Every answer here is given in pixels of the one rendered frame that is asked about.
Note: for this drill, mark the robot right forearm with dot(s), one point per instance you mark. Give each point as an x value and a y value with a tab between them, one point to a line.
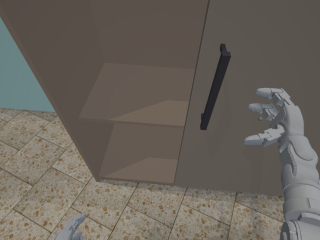
300	180

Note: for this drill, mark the robot right upper arm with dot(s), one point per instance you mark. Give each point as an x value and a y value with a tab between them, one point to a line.
298	230

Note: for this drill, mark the robot left hand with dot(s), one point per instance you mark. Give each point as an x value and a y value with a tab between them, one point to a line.
70	227

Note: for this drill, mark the robot right hand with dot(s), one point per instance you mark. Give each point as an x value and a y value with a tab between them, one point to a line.
289	118

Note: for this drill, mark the handle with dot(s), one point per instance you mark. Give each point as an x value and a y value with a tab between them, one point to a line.
216	85

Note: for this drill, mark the wardrobe door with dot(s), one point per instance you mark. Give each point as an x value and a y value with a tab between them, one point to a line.
273	44

